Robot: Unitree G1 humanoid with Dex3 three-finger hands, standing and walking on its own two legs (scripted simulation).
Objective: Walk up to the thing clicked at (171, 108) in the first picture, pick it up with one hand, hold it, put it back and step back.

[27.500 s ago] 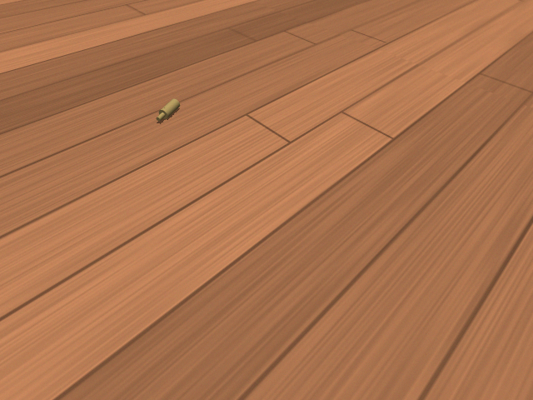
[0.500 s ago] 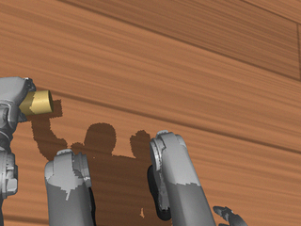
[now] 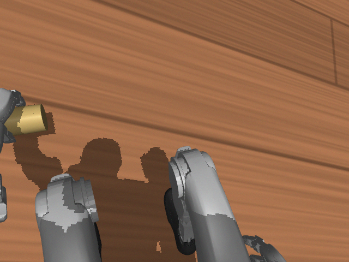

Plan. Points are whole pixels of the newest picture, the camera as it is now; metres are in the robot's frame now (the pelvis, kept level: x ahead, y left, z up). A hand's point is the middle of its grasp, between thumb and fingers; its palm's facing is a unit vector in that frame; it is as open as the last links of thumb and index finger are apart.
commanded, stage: lower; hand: left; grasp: from above
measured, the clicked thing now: out of the picture +0.46 +0.31 -0.21
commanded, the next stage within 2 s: rest in 0.06 s
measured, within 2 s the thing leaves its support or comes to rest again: rests again in 1.84 s
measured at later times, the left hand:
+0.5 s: hand (13, 123) +0.47 +0.28 -0.23, palm faces -0.46 -0.08 -0.89, open 9.1 cm
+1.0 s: hand (16, 126) +0.47 +0.28 -0.26, palm faces -0.44 -0.09 -0.89, open 9.0 cm
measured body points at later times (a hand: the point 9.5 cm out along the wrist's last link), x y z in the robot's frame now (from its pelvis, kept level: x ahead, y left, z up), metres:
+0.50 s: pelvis +0.00 +0.00 -0.02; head +0.26 +0.08 +0.34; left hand +0.49 +0.28 -0.18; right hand +0.03 -0.27 -0.11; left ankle +0.07 +0.14 -0.30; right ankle +0.10 -0.14 -0.30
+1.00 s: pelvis +0.00 +0.01 -0.03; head +0.27 +0.10 +0.32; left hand +0.49 +0.28 -0.20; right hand +0.03 -0.26 -0.10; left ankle +0.07 +0.14 -0.30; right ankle +0.10 -0.14 -0.29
